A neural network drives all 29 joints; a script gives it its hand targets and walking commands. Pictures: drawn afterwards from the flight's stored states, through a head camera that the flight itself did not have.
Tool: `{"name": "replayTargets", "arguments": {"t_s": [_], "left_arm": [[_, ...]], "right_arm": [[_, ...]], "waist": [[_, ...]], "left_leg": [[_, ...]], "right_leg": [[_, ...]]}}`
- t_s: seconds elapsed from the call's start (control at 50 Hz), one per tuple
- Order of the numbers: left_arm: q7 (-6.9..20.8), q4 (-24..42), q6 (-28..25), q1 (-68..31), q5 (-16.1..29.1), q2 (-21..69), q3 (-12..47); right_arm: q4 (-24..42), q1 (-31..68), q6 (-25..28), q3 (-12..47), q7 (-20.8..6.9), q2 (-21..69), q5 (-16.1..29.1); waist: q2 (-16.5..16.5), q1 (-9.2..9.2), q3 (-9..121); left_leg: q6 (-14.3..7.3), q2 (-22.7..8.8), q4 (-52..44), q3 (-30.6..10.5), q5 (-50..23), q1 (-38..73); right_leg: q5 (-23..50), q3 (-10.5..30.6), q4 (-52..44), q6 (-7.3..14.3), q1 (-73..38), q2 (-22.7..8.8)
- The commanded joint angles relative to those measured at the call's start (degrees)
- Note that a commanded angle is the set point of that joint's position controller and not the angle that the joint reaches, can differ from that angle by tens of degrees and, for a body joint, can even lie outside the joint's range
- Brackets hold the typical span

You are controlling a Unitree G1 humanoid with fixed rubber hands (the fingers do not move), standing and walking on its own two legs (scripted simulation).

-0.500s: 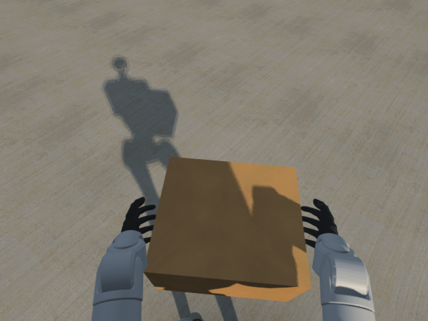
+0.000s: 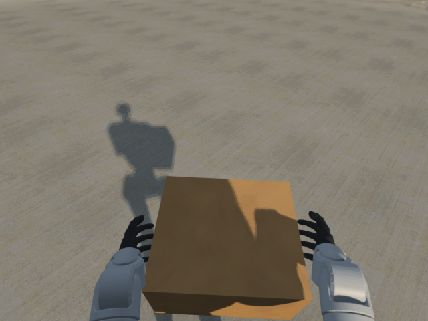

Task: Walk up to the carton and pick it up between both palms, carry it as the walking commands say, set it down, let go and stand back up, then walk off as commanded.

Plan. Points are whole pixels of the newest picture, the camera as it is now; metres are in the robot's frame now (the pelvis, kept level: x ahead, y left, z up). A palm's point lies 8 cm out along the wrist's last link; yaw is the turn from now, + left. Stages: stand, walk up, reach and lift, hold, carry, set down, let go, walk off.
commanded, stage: carry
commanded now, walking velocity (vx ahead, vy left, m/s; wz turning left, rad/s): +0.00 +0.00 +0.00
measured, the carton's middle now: (225, 244) +0.30 +0.00 -0.03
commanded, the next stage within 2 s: none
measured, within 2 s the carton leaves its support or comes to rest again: neither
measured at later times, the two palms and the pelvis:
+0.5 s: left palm (133, 257) +0.24 +0.18 +0.03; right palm (326, 256) +0.24 -0.18 +0.04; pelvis -0.01 +0.00 +0.00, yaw +0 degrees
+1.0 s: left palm (135, 257) +0.24 +0.17 +0.04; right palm (331, 260) +0.24 -0.19 +0.04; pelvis -0.01 +0.00 +0.00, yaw +0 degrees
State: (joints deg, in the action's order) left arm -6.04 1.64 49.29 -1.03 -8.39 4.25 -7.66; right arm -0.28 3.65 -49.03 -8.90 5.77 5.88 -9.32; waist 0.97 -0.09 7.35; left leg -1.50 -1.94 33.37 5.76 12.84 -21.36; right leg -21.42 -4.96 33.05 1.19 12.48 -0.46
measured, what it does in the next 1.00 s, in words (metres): stands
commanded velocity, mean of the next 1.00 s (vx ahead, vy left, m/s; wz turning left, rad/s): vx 0.00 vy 0.00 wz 0.00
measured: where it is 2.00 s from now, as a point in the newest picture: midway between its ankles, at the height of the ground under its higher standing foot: outside the picture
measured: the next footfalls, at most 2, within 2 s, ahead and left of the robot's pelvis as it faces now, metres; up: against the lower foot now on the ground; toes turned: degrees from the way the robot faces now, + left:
none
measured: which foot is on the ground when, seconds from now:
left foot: down 0.00-1.00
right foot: down 0.00-1.00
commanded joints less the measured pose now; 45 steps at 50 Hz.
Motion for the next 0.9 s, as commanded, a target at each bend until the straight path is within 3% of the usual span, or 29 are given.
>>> {"name": "replayTargets", "arguments": {"t_s": [0.0, 0.02, 0.08, 0.1, 0.12, 0.14, 0.2, 0.26, 0.28, 0.3, 0.36, 0.38, 0.42, 0.5, 0.52, 0.54, 0.56, 0.6, 0.62, 0.66, 0.7, 0.72, 0.74, 0.76, 0.78, 0.8, 0.84, 0.86, 0.88], "left_arm": [[14.89, 6.19, -4.60, -38.50, 14.56, 39.47, 32.29], [14.86, 18.84, -4.71, -38.55, 20.66, 45.75, 38.29], [16.52, 5.93, -5.26, -34.22, 15.98, 43.74, 34.70], [15.96, 11.32, -5.55, -37.15, 17.89, 44.78, 35.89], [16.41, 16.77, -5.57, -40.84, 20.45, 47.43, 39.29], [15.95, 13.57, -5.33, -37.14, 18.72, 46.37, 37.41], [15.87, 16.04, -5.02, -39.33, 20.08, 46.78, 37.52], [14.74, 20.22, -4.90, -36.77, 20.11, 44.29, 37.08], [13.81, 28.95, -4.55, -36.93, 23.65, 44.71, 38.68], [14.70, 15.42, -3.75, -28.18, 19.21, 43.47, 36.37], [14.28, 15.06, -4.05, -29.28, 18.16, 38.59, 33.90], [13.89, 19.92, -4.59, -28.81, 19.51, 38.97, 35.36], [13.04, 21.10, -4.43, -32.59, 18.67, 38.80, 35.93], [13.54, 17.78, -3.56, -32.60, 17.38, 37.69, 35.04], [12.70, 27.21, -3.18, -36.91, 21.82, 39.27, 37.86], [12.65, 18.29, -2.48, -31.22, 17.74, 36.31, 34.32], [13.01, 25.72, -2.75, -34.81, 21.38, 39.74, 38.27], [13.23, 10.10, -2.39, -32.95, 15.20, 33.75, 31.11], [12.94, 19.16, -3.51, -35.36, 18.56, 36.48, 34.70], [13.33, 17.88, -4.36, -36.29, 17.08, 36.31, 34.99], [13.42, 21.96, -3.84, -33.22, 20.10, 40.77, 38.31], [13.44, 27.42, -3.29, -39.92, 22.74, 42.14, 39.52], [13.85, 20.86, -2.41, -36.02, 20.54, 42.07, 37.97], [12.81, 32.12, -2.29, -40.17, 24.82, 43.50, 40.81], [13.65, 13.09, -1.65, -31.82, 17.54, 40.52, 33.50], [14.08, 9.36, -2.07, -31.91, 15.57, 37.82, 32.48], [12.69, 21.79, -1.73, -31.45, 20.61, 40.53, 35.51], [14.25, 9.08, -0.85, -25.63, 16.31, 39.21, 34.53], [13.32, 21.76, -1.58, -33.65, 20.81, 41.91, 37.02]], "right_arm": [[2.57, 33.33, 3.46, 31.17, -14.95, 38.61, 14.48], [20.11, 37.87, 3.97, 38.80, -14.63, 45.01, 22.06], [9.03, 34.89, 5.14, 35.10, -15.84, 41.96, 16.48], [16.40, 39.28, 5.63, 36.14, -15.72, 42.50, 19.02], [16.12, 35.78, 4.62, 39.48, -15.67, 47.51, 19.74], [17.81, 37.83, 4.97, 38.22, -15.63, 44.78, 19.66], [16.07, 35.22, 3.66, 39.77, -15.56, 47.51, 20.43], [18.96, 32.80, 3.57, 38.26, -14.99, 44.02, 20.98], [28.05, 34.14, 3.41, 40.55, -13.81, 44.93, 25.05], [18.96, 29.61, 3.15, 38.98, -14.39, 42.24, 20.14], [11.74, 24.49, 2.77, 35.84, -13.52, 39.94, 18.18], [20.98, 27.93, 3.78, 38.63, -13.27, 39.54, 20.71], [18.69, 27.89, 3.37, 36.27, -13.27, 38.44, 19.66], [16.98, 31.96, 2.56, 36.92, -12.96, 38.43, 18.83], [23.28, 30.48, 2.06, 36.59, -12.02, 39.42, 21.41], [16.61, 29.22, 1.21, 35.40, -12.18, 36.71, 18.89], [21.92, 30.11, 1.52, 38.09, -12.06, 40.19, 21.05], [6.23, 27.71, 1.38, 31.40, -12.28, 34.54, 15.33], [16.94, 30.49, 2.89, 33.76, -12.21, 35.90, 18.55], [10.48, 27.46, 3.20, 33.44, -13.28, 36.87, 16.60], [19.93, 28.91, 3.05, 36.91, -13.00, 39.95, 19.61], [20.70, 30.48, 2.19, 36.43, -12.69, 42.57, 20.62], [18.37, 31.71, 1.53, 36.99, -12.81, 41.97, 19.52], [27.06, 32.77, 1.36, 38.53, -12.21, 44.00, 23.67], [13.28, 30.67, 1.13, 34.29, -12.84, 40.10, 18.12], [7.76, 29.26, 1.34, 32.82, -13.13, 37.87, 15.74], [27.59, 35.63, 1.35, 37.54, -11.72, 38.84, 22.43], [14.55, 28.99, 0.16, 37.08, -13.10, 37.92, 17.39], [24.95, 34.14, 1.08, 37.66, -12.30, 40.28, 21.49]], "waist": [[-3.28, -0.56, 8.76], [-4.85, -0.14, 11.55], [-2.77, -0.22, 14.92], [-3.84, -0.24, 13.25], [-2.23, -0.18, 15.06], [-4.55, -0.30, 16.62], [0.77, -0.23, 15.76], [-2.21, -0.50, 19.73], [-0.56, -0.42, 19.87], [-0.24, -0.04, 21.38], [0.13, -0.11, 20.30], [0.22, 0.13, 21.22], [-3.30, -0.15, 19.65], [0.78, -0.54, 14.88], [-2.14, -0.65, 14.21], [0.52, -0.40, 13.45], [-2.32, -0.29, 14.20], [-1.48, -0.46, 12.44], [-4.13, -0.61, 15.08], [-7.04, -0.47, 15.80], [-3.38, -0.12, 15.43], [-7.56, -0.07, 13.93], [0.02, -0.18, 11.33], [-4.76, -0.46, 13.56], [-0.26, -0.27, 12.86], [-0.62, -0.35, 12.46], [-0.82, -0.18, 15.02], [1.83, -0.15, 13.82], [-0.56, -0.33, 13.14]], "left_leg": [[-0.68, -7.33, -6.36, -6.55, -12.36, 11.77], [-0.10, -7.52, -5.34, -5.77, -16.90, 13.26], [-0.77, -7.61, -4.30, -6.09, -19.92, 14.89], [-0.78, -7.26, -6.91, -6.84, -14.17, 13.32], [-1.81, -8.31, -6.09, -7.08, -19.94, 14.71], [-1.19, -8.09, -6.05, -7.19, -16.71, 16.76], [-1.81, -7.39, -5.47, -6.88, -15.14, 13.59], [-1.12, -7.45, -4.54, -4.78, -20.98, 15.69], [-1.61, -7.93, -3.80, -5.87, -22.97, 15.92], [-2.25, -8.32, -3.27, -5.80, -28.07, 17.72], [-1.34, -6.28, -2.41, -4.36, -19.74, 13.04], [-1.11, -6.34, -2.92, -5.18, -17.48, 14.59], [-1.40, -7.75, -4.24, -6.35, -20.25, 16.13], [-0.68, -5.97, -1.93, -4.18, -11.10, 10.79], [-0.54, -6.14, -3.66, -5.06, -12.50, 10.80], [-0.92, -6.72, -3.55, -5.66, -13.77, 12.33], [-1.17, -6.58, -2.79, -6.04, -14.97, 12.08], [-0.23, -6.41, -3.34, -4.57, -13.91, 12.86], [-0.53, -7.40, -2.94, -5.73, -18.24, 15.04], [-1.41, -8.50, -3.86, -6.44, -26.69, 17.56], [-0.87, -8.63, -3.32, -6.41, -25.75, 16.21], [-0.86, -7.79, -3.34, -6.31, -21.09, 14.80], [-1.25, -7.55, -3.83, -5.83, -17.36, 12.17], [-1.14, -7.53, -4.64, -6.55, -17.12, 14.78], [-1.32, -7.42, -4.22, -6.17, -17.63, 12.25], [-1.13, -7.46, -4.20, -6.49, -18.03, 13.41], [-0.70, -7.14, -2.76, -5.25, -14.97, 15.03], [-0.83, -6.92, -2.62, -5.44, -14.53, 13.62], [-0.92, -7.27, -4.19, -6.25, -14.74, 13.45]], "right_leg": [[7.14, 4.86, -8.30, 2.07, 4.89, -8.33], [10.16, 5.50, -7.94, 2.27, 3.17, -7.36], [12.52, 5.55, -7.33, 1.80, 2.16, -7.02], [5.99, 4.79, -6.90, 1.76, 2.40, -6.13], [7.19, 4.82, -6.35, 2.15, 1.66, -6.32], [5.57, 5.35, -6.53, 2.22, 2.66, -6.30], [10.30, 5.80, -8.03, 3.07, 0.56, -7.10], [17.39, 4.58, -5.47, 2.63, -1.15, -7.95], [17.91, 4.37, -3.84, 2.49, -2.27, -7.48], [20.38, 4.69, -3.94, 2.47, -2.26, -6.98], [26.26, 6.32, -5.71, 3.07, -4.60, -8.68], [25.72, 6.31, -5.12, 3.02, -4.85, -9.25], [17.28, 5.00, -4.15, 2.32, -1.45, -7.37], [23.98, 7.10, -7.83, 3.48, -1.00, -9.69], [19.59, 5.71, -6.40, 3.60, -0.07, -9.01], [17.13, 5.55, -7.79, 3.11, 0.47, -8.42], [18.07, 6.68, -7.86, 2.76, 1.66, -8.72], [19.61, 6.46, -8.02, 2.69, 1.73, -8.84], [18.82, 5.90, -6.79, 3.04, 1.47, -8.03], [16.21, 4.68, -3.81, 2.43, 2.27, -7.26], [15.25, 4.37, -4.17, 1.79, 1.43, -6.55], [13.72, 6.44, -6.26, 2.05, 4.41, -7.32], [14.40, 5.40, -6.98, 2.34, 2.06, -7.20], [12.53, 5.83, -5.97, 2.84, 2.46, -7.82], [11.60, 4.94, -7.16, 2.22, 1.25, -6.96], [12.37, 5.05, -7.66, 2.22, 2.12, -7.20], [14.23, 6.64, -8.17, 2.80, 2.43, -8.19], [17.00, 6.70, -7.81, 3.25, 2.18, -8.39], [14.31, 5.92, -7.33, 2.74, 2.89, -7.52]]}}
